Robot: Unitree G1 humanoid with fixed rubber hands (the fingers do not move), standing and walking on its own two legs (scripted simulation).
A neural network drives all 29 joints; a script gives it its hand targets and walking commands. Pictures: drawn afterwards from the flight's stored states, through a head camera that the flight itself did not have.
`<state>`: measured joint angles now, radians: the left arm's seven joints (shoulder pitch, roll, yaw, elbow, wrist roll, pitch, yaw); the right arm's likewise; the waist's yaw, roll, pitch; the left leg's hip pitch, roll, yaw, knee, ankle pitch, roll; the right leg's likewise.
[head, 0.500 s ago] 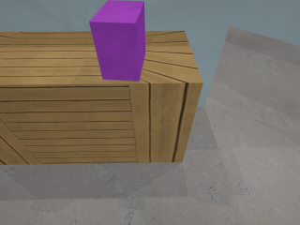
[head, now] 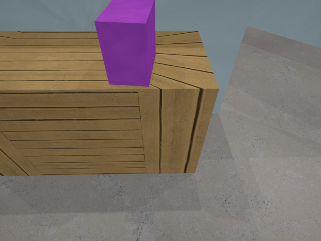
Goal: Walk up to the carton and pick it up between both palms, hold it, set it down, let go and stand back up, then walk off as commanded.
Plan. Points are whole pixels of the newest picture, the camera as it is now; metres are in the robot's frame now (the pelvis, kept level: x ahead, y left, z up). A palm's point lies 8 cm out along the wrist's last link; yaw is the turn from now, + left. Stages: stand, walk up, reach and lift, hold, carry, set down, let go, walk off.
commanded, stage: stand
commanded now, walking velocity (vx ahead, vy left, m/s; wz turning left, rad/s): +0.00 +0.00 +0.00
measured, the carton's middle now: (131, 41) +0.85 +0.15 +0.10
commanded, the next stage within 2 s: none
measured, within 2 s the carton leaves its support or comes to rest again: neither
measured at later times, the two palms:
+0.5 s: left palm out of the picture +0.11 +0.29 -0.11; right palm out of the picture +0.09 -0.29 -0.12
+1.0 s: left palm out of the picture +0.07 +0.29 -0.12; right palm out of the picture +0.06 -0.30 -0.12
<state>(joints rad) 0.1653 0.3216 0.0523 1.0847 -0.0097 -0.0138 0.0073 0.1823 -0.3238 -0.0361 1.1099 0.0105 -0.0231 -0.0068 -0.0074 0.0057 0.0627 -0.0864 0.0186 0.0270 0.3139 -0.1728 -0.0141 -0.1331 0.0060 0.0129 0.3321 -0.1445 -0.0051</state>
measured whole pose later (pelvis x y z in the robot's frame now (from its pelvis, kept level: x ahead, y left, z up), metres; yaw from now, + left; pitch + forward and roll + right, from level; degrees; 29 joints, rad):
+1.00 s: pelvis +0.02 +0.00 +0.00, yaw +0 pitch -4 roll +0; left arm 0.18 0.31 0.04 1.09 -0.01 -0.01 0.02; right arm 0.18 -0.34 -0.05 1.11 0.00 -0.01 -0.02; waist 0.00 0.01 0.06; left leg -0.03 0.03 0.04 0.29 -0.19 -0.02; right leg -0.08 0.00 0.01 0.30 -0.16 0.00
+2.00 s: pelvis +0.03 +0.00 +0.00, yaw +0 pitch -3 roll +0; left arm 0.15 0.32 0.03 1.07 -0.01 -0.02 0.02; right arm 0.18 -0.35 -0.03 1.10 0.01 -0.01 -0.02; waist -0.01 0.01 0.06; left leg -0.03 0.03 0.04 0.28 -0.20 -0.02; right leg -0.07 0.00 0.00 0.29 -0.16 0.00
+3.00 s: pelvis +0.02 +0.00 +0.00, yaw +0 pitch -4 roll +0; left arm 0.18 0.31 0.03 1.07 0.00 -0.02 0.02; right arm 0.19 -0.34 -0.03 1.09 0.00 -0.01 -0.02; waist -0.01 0.00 0.06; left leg -0.03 0.04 0.04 0.29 -0.20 -0.02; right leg -0.07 0.00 -0.01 0.29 -0.16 0.00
